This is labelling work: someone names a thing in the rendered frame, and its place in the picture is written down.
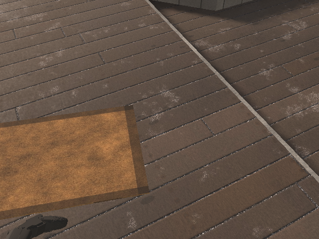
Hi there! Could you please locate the left robot hand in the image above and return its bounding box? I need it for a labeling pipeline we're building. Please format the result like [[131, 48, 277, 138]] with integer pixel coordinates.
[[6, 214, 68, 239]]

